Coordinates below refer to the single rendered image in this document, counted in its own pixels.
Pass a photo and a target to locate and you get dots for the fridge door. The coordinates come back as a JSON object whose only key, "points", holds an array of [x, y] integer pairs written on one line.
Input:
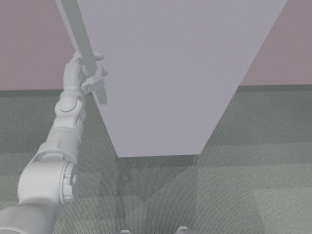
{"points": [[173, 66]]}

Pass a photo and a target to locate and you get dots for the handle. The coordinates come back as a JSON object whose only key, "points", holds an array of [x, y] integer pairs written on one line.
{"points": [[77, 25]]}

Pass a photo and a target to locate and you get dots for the right robot shin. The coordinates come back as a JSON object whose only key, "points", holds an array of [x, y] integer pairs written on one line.
{"points": [[182, 227]]}

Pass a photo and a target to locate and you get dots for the robot left hand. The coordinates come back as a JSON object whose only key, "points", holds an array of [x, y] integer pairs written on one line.
{"points": [[77, 79]]}

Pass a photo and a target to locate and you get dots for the left robot upper arm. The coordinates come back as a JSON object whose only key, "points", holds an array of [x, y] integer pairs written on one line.
{"points": [[45, 188]]}

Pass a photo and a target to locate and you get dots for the left robot forearm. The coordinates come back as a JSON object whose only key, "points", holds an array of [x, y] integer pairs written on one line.
{"points": [[65, 136]]}

